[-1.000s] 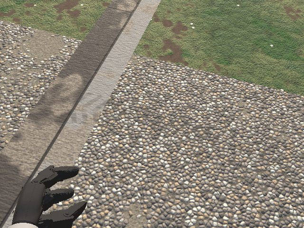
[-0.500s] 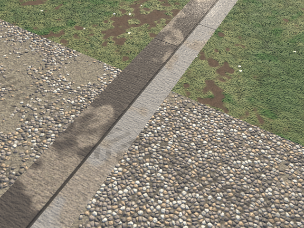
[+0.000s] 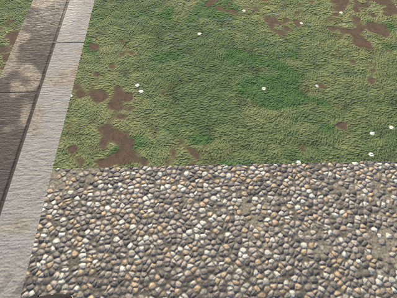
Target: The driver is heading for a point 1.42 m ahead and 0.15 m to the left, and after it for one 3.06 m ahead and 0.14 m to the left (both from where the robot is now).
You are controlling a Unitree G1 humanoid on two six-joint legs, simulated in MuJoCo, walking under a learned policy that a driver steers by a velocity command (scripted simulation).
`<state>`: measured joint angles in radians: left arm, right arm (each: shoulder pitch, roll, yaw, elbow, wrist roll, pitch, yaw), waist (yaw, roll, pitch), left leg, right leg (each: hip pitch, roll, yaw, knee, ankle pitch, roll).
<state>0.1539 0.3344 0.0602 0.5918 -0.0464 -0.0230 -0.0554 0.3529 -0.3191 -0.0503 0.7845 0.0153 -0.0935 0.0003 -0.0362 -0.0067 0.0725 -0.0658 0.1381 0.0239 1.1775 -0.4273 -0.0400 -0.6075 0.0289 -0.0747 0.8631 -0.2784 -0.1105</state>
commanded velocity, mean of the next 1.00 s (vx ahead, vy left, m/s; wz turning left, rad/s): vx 0.99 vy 0.00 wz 0.10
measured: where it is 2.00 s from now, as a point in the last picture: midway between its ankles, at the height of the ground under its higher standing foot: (126, 35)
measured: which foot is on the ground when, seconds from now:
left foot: up 0.00-0.38, down 0.40-0.86, up 0.88-1.00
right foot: down 0.00-0.42, up 0.44-0.82, down 0.84-1.00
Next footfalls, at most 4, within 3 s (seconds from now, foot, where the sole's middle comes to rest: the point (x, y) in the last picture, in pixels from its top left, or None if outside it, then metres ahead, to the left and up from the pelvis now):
0.40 left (190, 245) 0.60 0.04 -0.73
0.84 right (259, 156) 0.95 -0.24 -0.73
1.28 left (170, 95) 1.30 0.11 -0.73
1.76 right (147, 31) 1.78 0.23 -0.73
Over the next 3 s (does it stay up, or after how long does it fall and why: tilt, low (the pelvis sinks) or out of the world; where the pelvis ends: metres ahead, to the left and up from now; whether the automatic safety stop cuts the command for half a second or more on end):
stays up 2.58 0.30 0.04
